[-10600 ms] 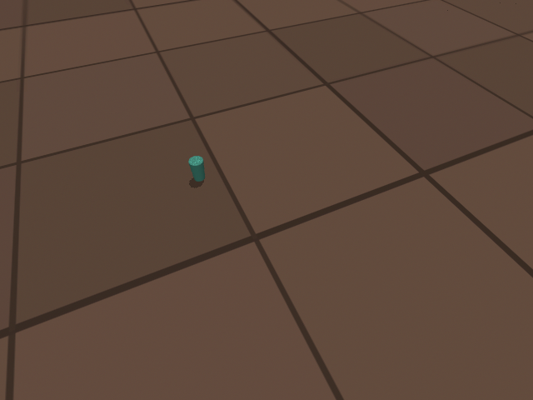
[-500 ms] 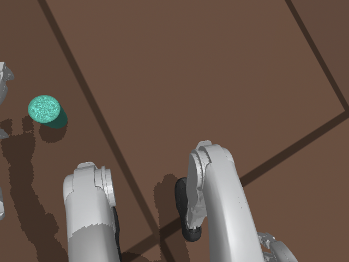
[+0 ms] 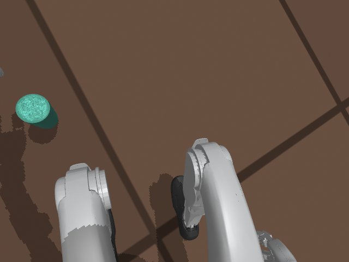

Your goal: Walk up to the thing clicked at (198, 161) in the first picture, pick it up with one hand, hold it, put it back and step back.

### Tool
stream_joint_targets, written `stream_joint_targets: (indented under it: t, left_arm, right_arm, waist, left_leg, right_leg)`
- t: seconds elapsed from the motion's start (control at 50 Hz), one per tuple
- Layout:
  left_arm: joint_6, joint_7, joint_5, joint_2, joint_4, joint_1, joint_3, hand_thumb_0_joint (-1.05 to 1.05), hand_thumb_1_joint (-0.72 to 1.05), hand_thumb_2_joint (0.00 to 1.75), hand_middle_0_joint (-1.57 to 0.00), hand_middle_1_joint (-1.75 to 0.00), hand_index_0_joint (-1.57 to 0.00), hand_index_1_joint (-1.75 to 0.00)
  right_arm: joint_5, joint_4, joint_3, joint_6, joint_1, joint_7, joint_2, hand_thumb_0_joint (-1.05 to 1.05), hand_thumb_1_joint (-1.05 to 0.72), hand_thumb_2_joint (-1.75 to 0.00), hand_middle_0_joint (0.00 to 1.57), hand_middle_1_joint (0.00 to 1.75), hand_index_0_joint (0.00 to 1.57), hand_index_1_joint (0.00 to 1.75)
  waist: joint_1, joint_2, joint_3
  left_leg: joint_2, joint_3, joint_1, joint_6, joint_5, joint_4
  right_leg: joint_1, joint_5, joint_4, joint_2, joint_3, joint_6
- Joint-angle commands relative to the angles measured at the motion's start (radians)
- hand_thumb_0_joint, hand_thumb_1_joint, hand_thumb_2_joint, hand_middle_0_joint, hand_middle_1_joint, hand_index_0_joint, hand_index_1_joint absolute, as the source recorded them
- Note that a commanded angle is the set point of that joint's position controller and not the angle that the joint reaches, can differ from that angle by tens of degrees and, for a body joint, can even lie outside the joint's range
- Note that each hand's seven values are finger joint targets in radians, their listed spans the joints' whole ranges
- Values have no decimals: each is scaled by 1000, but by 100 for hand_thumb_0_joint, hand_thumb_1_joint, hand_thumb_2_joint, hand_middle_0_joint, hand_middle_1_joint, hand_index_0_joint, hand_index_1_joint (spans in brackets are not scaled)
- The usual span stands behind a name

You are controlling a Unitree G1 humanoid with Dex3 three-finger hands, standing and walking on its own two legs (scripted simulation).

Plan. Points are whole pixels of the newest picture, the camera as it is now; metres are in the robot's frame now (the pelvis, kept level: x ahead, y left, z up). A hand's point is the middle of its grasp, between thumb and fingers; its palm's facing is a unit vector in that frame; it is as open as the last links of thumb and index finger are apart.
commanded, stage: rise first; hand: left
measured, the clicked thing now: (41, 114) +0.48 +0.26 -0.29
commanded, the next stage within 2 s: none
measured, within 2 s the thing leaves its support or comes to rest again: neither
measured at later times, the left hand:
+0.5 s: hand out of the picture +0.46 +0.33 -0.17, palm faces -0.44 -0.06 -0.90, open 14.0 cm
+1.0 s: hand out of the picture +0.46 +0.33 -0.15, palm faces -0.44 -0.05 -0.89, open 13.7 cm
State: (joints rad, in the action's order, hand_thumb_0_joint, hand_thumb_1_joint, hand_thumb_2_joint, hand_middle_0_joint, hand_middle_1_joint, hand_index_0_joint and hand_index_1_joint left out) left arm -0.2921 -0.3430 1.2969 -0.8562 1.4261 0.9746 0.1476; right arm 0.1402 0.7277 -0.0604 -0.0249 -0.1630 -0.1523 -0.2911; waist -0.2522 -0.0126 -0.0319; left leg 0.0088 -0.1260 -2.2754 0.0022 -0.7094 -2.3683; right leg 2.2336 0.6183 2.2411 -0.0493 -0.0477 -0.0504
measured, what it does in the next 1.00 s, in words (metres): stands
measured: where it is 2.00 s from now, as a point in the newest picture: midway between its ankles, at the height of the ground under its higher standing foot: (148, 233)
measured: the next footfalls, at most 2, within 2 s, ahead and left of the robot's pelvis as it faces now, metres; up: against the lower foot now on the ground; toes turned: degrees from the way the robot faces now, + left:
none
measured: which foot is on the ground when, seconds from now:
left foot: down 0.00-1.00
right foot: down 0.00-1.00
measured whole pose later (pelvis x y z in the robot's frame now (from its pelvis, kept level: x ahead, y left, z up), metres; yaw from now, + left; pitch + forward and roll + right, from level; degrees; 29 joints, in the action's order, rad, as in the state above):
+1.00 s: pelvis -0.01 +0.00 +0.00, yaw +0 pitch +34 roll -9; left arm -0.29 -0.31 1.29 -0.86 1.41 0.98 0.13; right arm 0.12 0.71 -0.07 -0.02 -0.18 -0.16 -0.29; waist -0.26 -0.01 -0.04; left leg 0.01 -0.13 -2.28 0.01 -0.69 -2.37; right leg 2.23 0.60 2.23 -0.05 -0.05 -0.05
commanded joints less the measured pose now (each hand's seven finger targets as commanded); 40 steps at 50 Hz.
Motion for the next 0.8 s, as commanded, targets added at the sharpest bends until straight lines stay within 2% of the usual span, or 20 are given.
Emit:
stream_joint_targets:
  t: [0.0, 0.02, 0.04, 0.08, 0.16, 0.18, 0.2, 0.22, 0.28, 0.34, 0.4, 0.42, 0.46, 0.52, 0.56, 0.6, 0.66, 0.7, 0.72, 0.78]
  left_arm:
    - [-1, -38, -13, -294, -136, 300, 38, 0, -56, 103, -11, -97, -8, -100]
    - [0, -38, -13, -284, -133, 299, 37, 0, -55, 102, -11, -97, -9, -99]
    - [1, -38, -15, -279, -126, 292, 31, 0, -56, 102, -11, -97, -8, -100]
    - [0, -37, -12, -280, -126, 293, 30, 0, -55, 102, -13, -95, -10, -98]
    - [-1, -40, -21, -310, -150, 292, 48, 0, -54, 101, -13, -95, -10, -98]
    - [2, -38, -10, -307, -140, 277, 46, 0, -56, 103, -12, -95, -9, -99]
    - [2, -39, -19, -293, -153, 288, 41, 0, -56, 102, -12, -95, -9, -98]
    - [0, -40, -19, -272, -159, 301, 27, 0, -55, 102, -12, -95, -9, -98]
    - [6, -41, -18, -307, -174, 284, 46, 0, -54, 101, -13, -93, -10, -97]
    - [12, -32, -20, -254, -154, 294, 13, 0, -53, 101, -15, -92, -11, -96]
    - [13, -33, -29, -284, -197, 291, 30, 0, -53, 101, -16, -91, -12, -95]
    - [16, -33, -26, -309, -189, 286, 48, 0, -53, 101, -16, -91, -12, -95]
    - [18, -27, -24, -279, -174, 281, 26, 0, -53, 101, -16, -90, -12, -94]
    - [15, -21, -23, -265, -160, 296, 19, 0, -52, 100, -17, -89, -13, -93]
    - [18, -18, -23, -279, -163, 281, 25, 0, -52, 101, -18, -89, -13, -93]
    - [15, -11, -27, -260, -175, 292, 11, 0, -50, 100, -19, -88, -14, -92]
    - [14, -7, -29, -279, -162, 289, 22, 0, -51, 99, -18, -88, -14, -93]
    - [13, -2, -24, -252, -173, 300, 0, 0, -50, 99, -18, -88, -15, -92]
    - [11, -5, -24, -276, -171, 315, 15, 0, -50, 99, -19, -88, -15, -92]
    - [9, -1, -29, -265, -158, 289, 10, 0, -49, 97, -19, -88, -16, -92]
  right_arm:
    - [-1, -4, 84, -2, -225, 14, -260, 0, -91, -91, 20, 30, 20, 30]
    - [2, -3, 82, -2, -228, 14, -262, 0, -91, -91, 20, 30, 20, 30]
    - [-2, -3, 82, -2, -220, 15, -259, 0, -91, -91, 20, 30, 20, 30]
    - [1, -7, 78, -4, -226, 12, -260, 0, -91, -91, 20, 30, 20, 30]
    - [-2, -10, 78, -4, -213, 12, -260, 0, -91, -91, 20, 30, 20, 30]
    - [3, -9, 74, -5, -224, 12, -261, 0, -91, -91, 20, 30, 20, 30]
    - [-1, -6, 77, -3, -222, 12, -262, 0, -91, -91, 20, 30, 20, 30]
    - [0, -8, 78, -4, -217, 12, -261, 0, -91, -91, 20, 30, 20, 30]
    - [-8, -9, 84, -5, -217, 12, -265, 0, -91, -91, 20, 30, 20, 30]
    - [-9, -8, 84, -5, -226, 8, -259, 0, -91, -91, 20, 30, 20, 30]
    - [-14, -11, 83, -5, -225, 9, -263, 0, -91, -91, 20, 30, 20, 30]
    - [-14, -13, 88, -4, -234, 9, -270, 0, -91, -91, 20, 30, 20, 30]
    - [-16, -12, 87, -2, -223, 9, -260, 0, -91, -91, 20, 30, 20, 30]
    - [-16, -12, 81, -3, -229, 9, -260, 0, -91, -91, 20, 30, 20, 30]
    - [-16, -11, 83, -4, -227, 11, -263, 0, -91, -91, 20, 30, 20, 30]
    - [-19, -15, 81, -4, -228, 10, -261, 0, -91, -91, 20, 30, 20, 30]
    - [-22, -16, 83, -1, -228, 10, -264, 0, -91, -91, 20, 30, 20, 30]
    - [-19, -18, 79, -1, -232, 10, -259, 0, -91, -91, 20, 30, 20, 30]
    - [-20, -13, 81, 1, -235, 11, -265, 0, -91, -91, 20, 30, 20, 30]
    - [-20, -18, 79, -1, -234, 8, -261, 0, -91, -91, 20, 30, 20, 30]
  waist:
    - [-5, 332, -677]
    - [-10, 327, -672]
    - [-1, 324, -672]
    - [-12, 334, -670]
    - [7, 335, -680]
    - [-3, 328, -683]
    - [-2, 339, -683]
    - [-15, 348, -681]
    - [3, 376, -679]
    - [-19, 353, -663]
    - [0, 375, -699]
    - [-3, 354, -703]
    - [-6, 360, -679]
    - [-15, 348, -640]
    - [-3, 340, -670]
    - [-10, 348, -672]
    - [-4, 355, -665]
    - [-16, 352, -665]
    - [-16, 337, -678]
    - [-11, 345, -660]
  left_leg:
    - [16, 76, 534, 24, 201, 267]
    - [15, 73, 535, 23, 206, 268]
    - [16, 78, 530, 23, 200, 265]
    - [16, 79, 527, 24, 199, 261]
    - [17, 87, 505, 26, 182, 258]
    - [16, 85, 521, 26, 203, 251]
    - [16, 80, 526, 23, 206, 258]
    - [15, 75, 528, 23, 205, 259]
    - [14, 69, 549, 18, 201, 273]
    - [13, 68, 539, 19, 200, 267]
    - [14, 74, 555, 19, 220, 271]
    - [15, 70, 556, 21, 220, 271]
    - [14, 71, 537, 19, 198, 274]
    - [16, 72, 520, 23, 178, 276]
    - [15, 71, 539, 22, 192, 275]
    - [14, 71, 542, 21, 208, 278]
    - [15, 62, 541, 18, 196, 294]
    - [14, 71, 549, 20, 210, 280]
    - [15, 66, 544, 21, 213, 278]
    - [18, 72, 537, 22, 211, 281]
  right_leg:
    - [-320, -163, -191, 41, -88, 76]
    - [-315, -167, -186, 40, -91, 75]
    - [-314, -162, -190, 42, -88, 77]
    - [-320, -161, -188, 44, -92, 77]
    - [-331, -148, -190, 43, -87, 77]
    - [-340, -167, -188, 45, -90, 75]
    - [-323, -169, -179, 41, -91, 75]
    - [-314, -171, -179, 42, -95, 74]
    - [-294, -164, -172, 39, -94, 75]
    - [-289, -165, -176, 41, -96, 79]
    - [-314, -179, -181, 42, -95, 77]
    - [-321, -183, -181, 38, -94, 76]
    - [-306, -166, -180, 40, -92, 78]
    - [-294, -148, -192, 38, -92, 74]
    - [-308, -159, -194, 39, -93, 76]
    - [-312, -171, -191, 40, -93, 76]
    - [-298, -160, -187, 37, -96, 77]
    - [-314, -173, -198, 41, -94, 77]
    - [-314, -177, -193, 39, -95, 75]
    - [-323, -174, -198, 38, -92, 76]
